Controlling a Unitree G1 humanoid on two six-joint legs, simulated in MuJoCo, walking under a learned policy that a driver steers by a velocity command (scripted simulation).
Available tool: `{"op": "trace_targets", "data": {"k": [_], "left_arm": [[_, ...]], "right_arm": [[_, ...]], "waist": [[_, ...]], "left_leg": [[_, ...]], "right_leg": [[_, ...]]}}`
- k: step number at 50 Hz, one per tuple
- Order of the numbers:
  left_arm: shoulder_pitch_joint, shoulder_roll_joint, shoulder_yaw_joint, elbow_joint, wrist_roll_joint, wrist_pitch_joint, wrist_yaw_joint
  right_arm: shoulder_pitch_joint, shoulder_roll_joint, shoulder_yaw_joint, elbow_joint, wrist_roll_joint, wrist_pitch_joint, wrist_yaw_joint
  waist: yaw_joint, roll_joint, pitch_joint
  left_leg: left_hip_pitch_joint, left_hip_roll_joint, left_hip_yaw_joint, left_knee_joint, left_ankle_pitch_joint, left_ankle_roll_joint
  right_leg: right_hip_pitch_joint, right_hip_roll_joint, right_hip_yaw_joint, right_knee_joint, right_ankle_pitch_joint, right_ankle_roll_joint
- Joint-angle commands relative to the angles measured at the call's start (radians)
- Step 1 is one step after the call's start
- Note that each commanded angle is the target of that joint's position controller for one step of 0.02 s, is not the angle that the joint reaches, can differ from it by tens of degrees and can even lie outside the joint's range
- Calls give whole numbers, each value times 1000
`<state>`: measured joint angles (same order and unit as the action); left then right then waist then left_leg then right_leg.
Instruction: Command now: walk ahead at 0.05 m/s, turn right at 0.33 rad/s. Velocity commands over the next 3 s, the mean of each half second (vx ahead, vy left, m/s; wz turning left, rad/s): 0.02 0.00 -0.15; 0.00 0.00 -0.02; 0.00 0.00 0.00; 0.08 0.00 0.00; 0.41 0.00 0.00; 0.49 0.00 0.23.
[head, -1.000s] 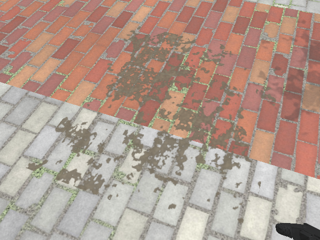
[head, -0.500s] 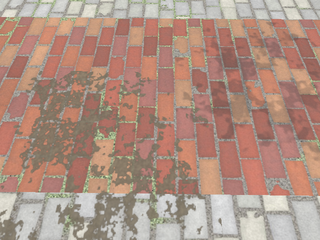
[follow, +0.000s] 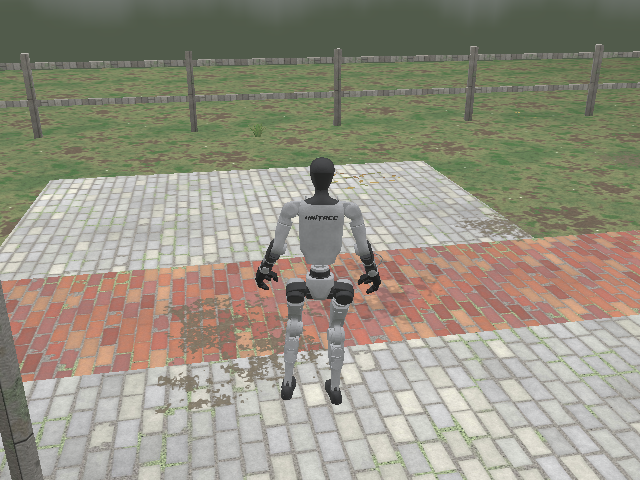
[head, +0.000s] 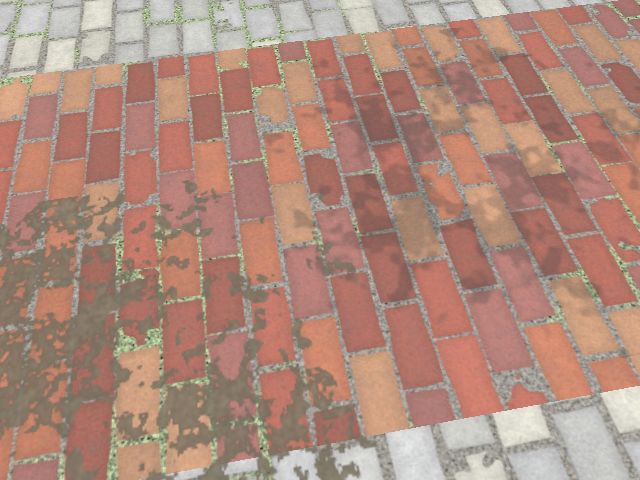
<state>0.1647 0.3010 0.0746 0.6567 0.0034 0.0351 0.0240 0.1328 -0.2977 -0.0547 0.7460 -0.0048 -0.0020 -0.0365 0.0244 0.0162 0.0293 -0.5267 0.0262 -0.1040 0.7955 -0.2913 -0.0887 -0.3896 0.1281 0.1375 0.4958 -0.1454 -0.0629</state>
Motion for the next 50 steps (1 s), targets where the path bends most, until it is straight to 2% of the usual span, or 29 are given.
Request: {"op": "trace_targets", "data": {"k": [1,3,4,5,6,7,8,10,12,13,14,15,16,17,18,19,20,21,23,25,29,37,50], "left_arm": [[-8,124,25,-63,4,-5,-1],[-13,97,9,-57,-5,-1,-2],[32,69,-1,-48,0,-3,-2],[112,39,-8,-43,16,-11,-4],[54,85,5,-65,9,-21,-3],[12,140,21,-62,7,-23,0],[-2,143,29,-53,-1,-17,2],[20,101,24,-29,0,4,5],[22,31,0,-17,-4,7,-1],[3,11,-8,-16,-7,4,-3],[-3,11,-8,-12,-12,3,-5],[11,15,-5,0,-15,2,-7],[26,21,-3,14,-13,2,-8],[18,45,0,15,-4,2,-9],[15,95,7,5,6,4,-3],[5,142,19,15,8,8,0],[4,88,11,23,9,5,-8],[0,56,1,27,15,0,-13],[-2,59,-2,42,16,-15,-12],[14,56,-5,59,13,-27,-9],[25,48,-11,86,10,-35,-3],[45,37,-17,154,6,-45,0],[70,24,-27,268,1,-44,5]], "right_arm": [[14,-84,-20,-64,3,-24,10],[58,-69,-19,-53,-2,-38,23],[64,-110,-25,-59,-19,-42,24],[35,-189,-37,-78,-34,-37,19],[30,-148,-29,-61,-51,-34,21],[20,-117,-22,-71,-42,-38,22],[16,-118,-24,-64,-27,-39,20],[-5,-119,-23,-61,-3,-37,16],[-23,-97,-17,-51,-2,-23,18],[-7,-89,-16,-43,-3,-16,19],[12,-89,-16,-34,-2,-9,20],[15,-89,-15,-29,3,-5,21],[24,-85,-12,-21,10,-4,23],[54,-80,-10,-12,11,-10,26],[69,-71,-4,-9,-3,-22,32],[106,-63,-1,-5,-16,-36,41],[63,-59,3,3,-22,-40,42],[19,-72,-1,4,-18,-38,40],[4,-63,0,11,-11,-25,29],[20,-62,-1,25,-10,-17,22],[29,-56,-4,62,-7,-12,13],[46,-59,-10,144,-3,-5,2],[84,-51,-7,253,2,0,-12]], "waist": [[-1,-169,-155],[-41,-155,-144],[-27,-93,-139],[47,141,-144],[20,263,-106],[-13,205,-97],[-20,170,-94],[-13,132,-89],[-6,138,-92],[-24,161,-103],[-34,177,-115],[-25,182,-121],[-16,174,-118],[-28,151,-118],[-43,77,-133],[-89,-57,-133],[-55,-86,-128],[-39,-66,-89],[-38,-75,-49],[-43,-81,-37],[-42,-66,-18],[-38,-30,-14],[-36,-25,-1]], "left_leg": [[128,-10,35,-102,-12,18],[261,-12,56,-344,138,57],[340,80,-25,-411,240,94],[399,262,-204,-428,471,186],[307,346,-331,-471,464,321],[302,327,-326,-478,430,346],[330,294,-279,-462,433,327],[353,253,-202,-433,483,296],[341,178,-99,-408,536,257],[359,163,-81,-396,560,255],[380,160,-79,-384,571,259],[385,152,-72,-370,552,254],[376,140,-67,-364,501,237],[349,133,-75,-372,419,203],[291,112,-56,-357,313,156],[265,44,13,-357,198,112],[320,16,57,-346,126,73],[325,13,64,-332,123,60],[323,15,63,-321,162,65],[332,16,61,-322,170,67],[339,14,63,-328,163,58],[352,14,65,-345,181,45],[352,9,74,-361,185,49]], "right_leg": [[116,-269,264,-99,79,-155],[103,-236,256,-41,112,-109],[61,-189,220,18,13,-52],[-21,-54,79,183,-290,13],[-66,-33,-3,253,-412,57],[-58,-67,6,363,-425,86],[-87,-67,-2,430,-409,104],[-90,-97,-4,475,-379,139],[-7,-110,-63,324,-342,150],[29,-111,-84,240,-310,151],[64,-110,-98,157,-261,150],[115,-107,-114,43,-175,142],[176,-102,-125,-94,-51,127],[240,-120,-93,-139,35,106],[315,-190,-25,-106,185,78],[305,-218,-4,-36,204,28],[222,-206,-6,-49,55,4],[182,-196,-2,-70,-9,10],[146,-186,-9,-81,-8,30],[133,-183,-12,-80,-1,39],[123,-179,-10,-87,-26,40],[145,-166,-24,-92,-8,37],[162,-144,-55,-103,6,42]]}}
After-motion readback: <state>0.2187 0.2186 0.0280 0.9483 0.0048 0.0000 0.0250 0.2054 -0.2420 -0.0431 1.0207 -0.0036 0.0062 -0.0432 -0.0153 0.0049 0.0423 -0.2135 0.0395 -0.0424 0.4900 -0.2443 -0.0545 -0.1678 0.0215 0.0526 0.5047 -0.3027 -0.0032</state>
